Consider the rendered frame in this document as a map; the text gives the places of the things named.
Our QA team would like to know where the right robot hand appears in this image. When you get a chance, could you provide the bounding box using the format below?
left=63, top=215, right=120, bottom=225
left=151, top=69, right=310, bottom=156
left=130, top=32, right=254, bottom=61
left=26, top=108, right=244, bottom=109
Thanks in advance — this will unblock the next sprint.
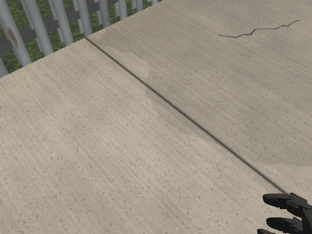
left=256, top=192, right=312, bottom=234

